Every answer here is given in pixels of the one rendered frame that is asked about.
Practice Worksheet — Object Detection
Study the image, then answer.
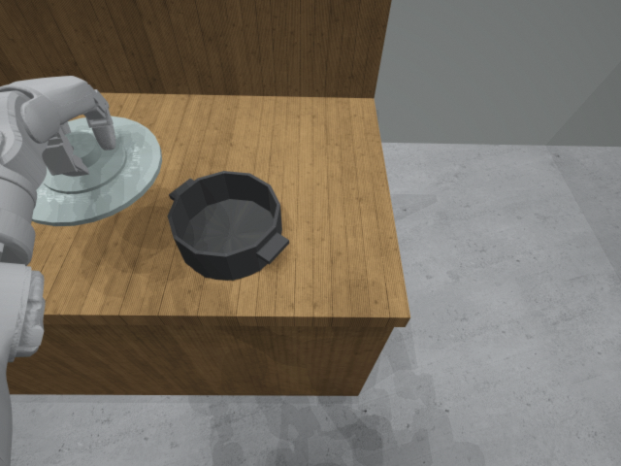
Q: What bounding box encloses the lid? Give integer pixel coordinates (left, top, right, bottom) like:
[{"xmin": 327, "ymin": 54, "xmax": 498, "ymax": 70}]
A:
[{"xmin": 32, "ymin": 116, "xmax": 162, "ymax": 226}]

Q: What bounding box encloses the table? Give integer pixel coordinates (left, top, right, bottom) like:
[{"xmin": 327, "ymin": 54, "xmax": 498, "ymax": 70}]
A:
[{"xmin": 0, "ymin": 0, "xmax": 410, "ymax": 396}]

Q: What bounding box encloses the robot left hand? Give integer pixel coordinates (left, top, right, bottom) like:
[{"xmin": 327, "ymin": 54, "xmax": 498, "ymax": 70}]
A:
[{"xmin": 10, "ymin": 76, "xmax": 116, "ymax": 177}]

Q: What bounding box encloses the pot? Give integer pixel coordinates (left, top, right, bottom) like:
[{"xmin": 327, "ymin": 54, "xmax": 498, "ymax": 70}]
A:
[{"xmin": 168, "ymin": 171, "xmax": 289, "ymax": 281}]

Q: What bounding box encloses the knob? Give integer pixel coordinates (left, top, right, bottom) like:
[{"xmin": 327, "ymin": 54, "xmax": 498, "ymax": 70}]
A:
[{"xmin": 65, "ymin": 132, "xmax": 102, "ymax": 168}]

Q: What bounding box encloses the left robot upper arm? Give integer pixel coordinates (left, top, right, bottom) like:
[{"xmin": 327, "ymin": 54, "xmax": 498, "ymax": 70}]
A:
[{"xmin": 0, "ymin": 262, "xmax": 46, "ymax": 466}]

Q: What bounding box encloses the left robot forearm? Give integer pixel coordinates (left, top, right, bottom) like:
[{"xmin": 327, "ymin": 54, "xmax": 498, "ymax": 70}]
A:
[{"xmin": 0, "ymin": 84, "xmax": 60, "ymax": 266}]

